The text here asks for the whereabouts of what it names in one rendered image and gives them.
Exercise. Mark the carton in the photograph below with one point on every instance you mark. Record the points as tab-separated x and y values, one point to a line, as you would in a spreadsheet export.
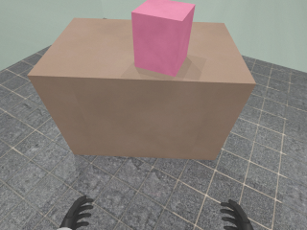
161	32

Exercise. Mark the pedestal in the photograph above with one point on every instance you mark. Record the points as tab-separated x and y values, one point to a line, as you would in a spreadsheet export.
103	105

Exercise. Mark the robot right hand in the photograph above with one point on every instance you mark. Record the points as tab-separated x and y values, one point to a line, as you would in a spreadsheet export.
241	219

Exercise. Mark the robot left hand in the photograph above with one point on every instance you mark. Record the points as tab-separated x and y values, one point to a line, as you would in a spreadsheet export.
73	214

